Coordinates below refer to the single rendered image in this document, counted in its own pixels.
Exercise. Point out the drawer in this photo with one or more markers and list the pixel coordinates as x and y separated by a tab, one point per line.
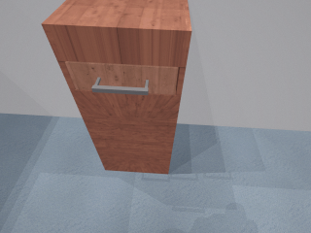
162	79

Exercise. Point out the cabinet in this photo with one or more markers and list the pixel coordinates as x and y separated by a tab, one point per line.
131	132

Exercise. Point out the handle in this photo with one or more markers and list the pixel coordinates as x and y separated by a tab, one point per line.
120	89

